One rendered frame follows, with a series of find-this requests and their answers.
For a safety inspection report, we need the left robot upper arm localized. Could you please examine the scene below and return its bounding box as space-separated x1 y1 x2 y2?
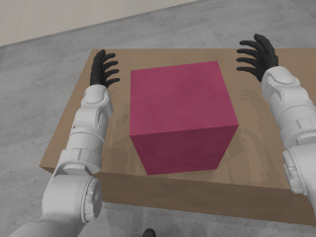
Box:
9 174 103 237

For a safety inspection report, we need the robot left forearm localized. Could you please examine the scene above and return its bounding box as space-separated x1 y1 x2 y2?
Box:
41 84 114 214

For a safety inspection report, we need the robot right forearm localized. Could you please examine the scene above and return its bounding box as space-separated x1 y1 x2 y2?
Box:
261 66 316 150

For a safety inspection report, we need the right robot upper arm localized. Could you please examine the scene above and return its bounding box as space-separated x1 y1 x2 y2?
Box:
281 142 316 219

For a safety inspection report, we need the carton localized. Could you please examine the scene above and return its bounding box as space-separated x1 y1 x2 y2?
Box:
129 60 239 176

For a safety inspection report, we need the pedestal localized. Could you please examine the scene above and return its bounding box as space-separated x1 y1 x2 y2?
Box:
39 48 316 226

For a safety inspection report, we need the robot left hand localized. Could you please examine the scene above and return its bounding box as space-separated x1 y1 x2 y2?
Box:
90 49 120 89

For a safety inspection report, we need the robot right hand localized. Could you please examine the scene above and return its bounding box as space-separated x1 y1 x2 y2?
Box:
236 34 278 82

